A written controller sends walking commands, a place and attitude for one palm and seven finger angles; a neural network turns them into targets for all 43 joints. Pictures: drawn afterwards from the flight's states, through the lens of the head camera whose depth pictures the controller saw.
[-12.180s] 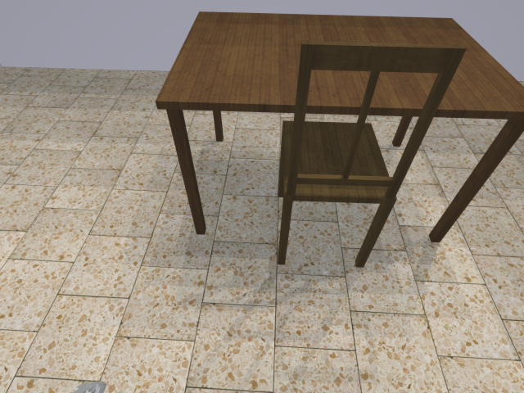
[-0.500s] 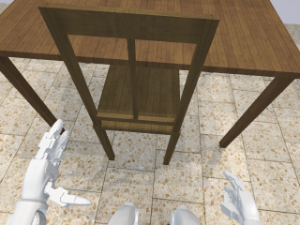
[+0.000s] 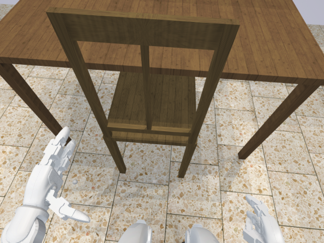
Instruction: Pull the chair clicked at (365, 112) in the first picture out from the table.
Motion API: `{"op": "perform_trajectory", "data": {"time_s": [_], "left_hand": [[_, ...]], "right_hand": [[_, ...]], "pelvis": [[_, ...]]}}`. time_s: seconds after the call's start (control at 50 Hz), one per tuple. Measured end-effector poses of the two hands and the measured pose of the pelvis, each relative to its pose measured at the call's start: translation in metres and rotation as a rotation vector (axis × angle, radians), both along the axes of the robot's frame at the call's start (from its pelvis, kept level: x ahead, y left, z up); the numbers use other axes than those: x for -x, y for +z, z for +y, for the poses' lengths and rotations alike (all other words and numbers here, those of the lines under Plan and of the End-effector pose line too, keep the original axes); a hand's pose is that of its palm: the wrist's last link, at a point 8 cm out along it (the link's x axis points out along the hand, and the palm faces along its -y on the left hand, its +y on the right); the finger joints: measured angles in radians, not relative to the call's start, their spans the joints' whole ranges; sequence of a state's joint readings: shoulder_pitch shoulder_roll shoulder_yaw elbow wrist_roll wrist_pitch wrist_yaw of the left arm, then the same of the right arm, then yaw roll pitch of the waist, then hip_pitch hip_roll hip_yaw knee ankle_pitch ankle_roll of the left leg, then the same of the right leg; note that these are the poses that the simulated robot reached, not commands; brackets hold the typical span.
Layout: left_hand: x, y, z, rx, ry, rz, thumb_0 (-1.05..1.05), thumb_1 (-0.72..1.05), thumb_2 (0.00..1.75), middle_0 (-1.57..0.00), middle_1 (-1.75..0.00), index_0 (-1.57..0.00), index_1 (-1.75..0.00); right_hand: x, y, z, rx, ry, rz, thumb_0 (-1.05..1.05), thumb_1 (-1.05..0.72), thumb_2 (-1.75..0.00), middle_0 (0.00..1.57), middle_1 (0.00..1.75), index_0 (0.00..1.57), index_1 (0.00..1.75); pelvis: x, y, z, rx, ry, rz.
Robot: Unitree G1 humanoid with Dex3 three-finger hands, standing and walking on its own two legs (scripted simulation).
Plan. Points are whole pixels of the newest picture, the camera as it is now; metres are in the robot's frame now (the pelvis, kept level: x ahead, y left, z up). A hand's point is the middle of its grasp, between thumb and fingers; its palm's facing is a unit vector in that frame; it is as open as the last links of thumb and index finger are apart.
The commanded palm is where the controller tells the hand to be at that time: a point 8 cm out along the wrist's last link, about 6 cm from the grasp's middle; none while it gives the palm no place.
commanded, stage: raise the hand toward the chair's back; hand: left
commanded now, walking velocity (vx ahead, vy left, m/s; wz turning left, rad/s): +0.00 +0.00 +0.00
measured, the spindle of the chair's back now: (147, 96) +0.50 +0.07 +0.02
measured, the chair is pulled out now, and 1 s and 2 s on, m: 0.00 0.00 0.00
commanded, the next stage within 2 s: aim the fingers beside a spindle in 0.32 s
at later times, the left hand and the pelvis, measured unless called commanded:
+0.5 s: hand (78, 182) +0.24 +0.20 +0.04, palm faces +0.00 -1.00 -0.09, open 16.9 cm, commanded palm +0.22 +0.24 +0.04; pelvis +0.00 -0.01 +0.00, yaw +0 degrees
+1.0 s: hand (108, 171) +0.28 +0.14 +0.01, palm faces -0.07 -1.00 -0.05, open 16.9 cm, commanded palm +0.26 +0.20 +0.02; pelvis +0.00 -0.02 -0.02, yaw +0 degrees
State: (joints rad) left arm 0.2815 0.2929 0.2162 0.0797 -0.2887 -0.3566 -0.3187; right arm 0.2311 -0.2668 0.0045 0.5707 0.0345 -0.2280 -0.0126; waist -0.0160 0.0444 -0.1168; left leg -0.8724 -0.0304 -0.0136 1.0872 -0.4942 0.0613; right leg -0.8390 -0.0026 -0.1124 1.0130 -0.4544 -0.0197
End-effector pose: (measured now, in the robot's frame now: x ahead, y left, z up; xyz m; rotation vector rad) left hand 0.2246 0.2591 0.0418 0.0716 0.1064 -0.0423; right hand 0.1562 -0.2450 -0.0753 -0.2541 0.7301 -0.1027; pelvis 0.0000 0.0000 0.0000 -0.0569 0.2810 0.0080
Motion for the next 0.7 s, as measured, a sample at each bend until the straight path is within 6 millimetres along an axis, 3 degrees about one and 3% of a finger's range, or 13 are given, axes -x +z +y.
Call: {"op": "perform_trajectory", "data": {"time_s": [0.46, 0.7], "left_hand": [[0.006, 0.007, -0.009, -0.02, 0.033, -0.057, -0.01, -0.5, 0.3, -0.06, -0.09, -0.07, -0.08], [-0.016, -0.009, -0.034, 0.016, -0.023, -0.053, -0.02, -0.5, 0.3, -0.06, -0.08, -0.06, -0.08]], "right_hand": [[-0.011, -0.003, -0.002, -0.029, 0.032, -0.034, 0.01, -0.91, -0.9, 0.2, 0.3, 0.2, 0.3], [-0.006, -0.01, -0.014, -0.007, 0.03, -0.019, 0.01, -0.91, -0.9, 0.2, 0.3, 0.2, 0.3]], "pelvis": [[0.002, -0.002, -0.012, -0.009, 0.003, 0.0], [0.003, -0.009, -0.017, -0.012, 0.0, 0.02]]}}
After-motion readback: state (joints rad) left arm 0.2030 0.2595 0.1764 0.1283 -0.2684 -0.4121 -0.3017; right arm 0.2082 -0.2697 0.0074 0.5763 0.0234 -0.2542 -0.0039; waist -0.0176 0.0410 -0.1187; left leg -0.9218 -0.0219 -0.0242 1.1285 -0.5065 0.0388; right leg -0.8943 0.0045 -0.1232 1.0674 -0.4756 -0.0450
